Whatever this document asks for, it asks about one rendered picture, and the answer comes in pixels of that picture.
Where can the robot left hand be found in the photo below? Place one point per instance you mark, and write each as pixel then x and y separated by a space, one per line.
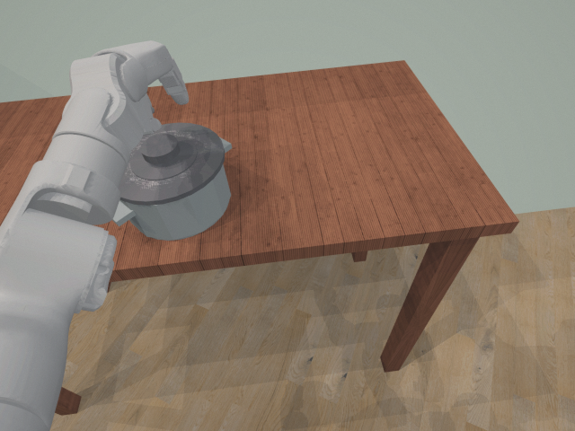
pixel 157 62

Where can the table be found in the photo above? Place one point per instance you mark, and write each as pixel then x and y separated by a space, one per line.
pixel 323 162

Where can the knob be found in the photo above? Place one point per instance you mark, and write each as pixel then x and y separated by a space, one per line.
pixel 160 148

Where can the pot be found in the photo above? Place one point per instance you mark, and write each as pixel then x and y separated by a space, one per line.
pixel 182 218

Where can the lid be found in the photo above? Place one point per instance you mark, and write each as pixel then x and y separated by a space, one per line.
pixel 199 161

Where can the robot left forearm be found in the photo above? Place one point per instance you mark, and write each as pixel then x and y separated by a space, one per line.
pixel 80 174

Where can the robot left upper arm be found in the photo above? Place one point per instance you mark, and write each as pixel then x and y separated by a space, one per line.
pixel 51 268

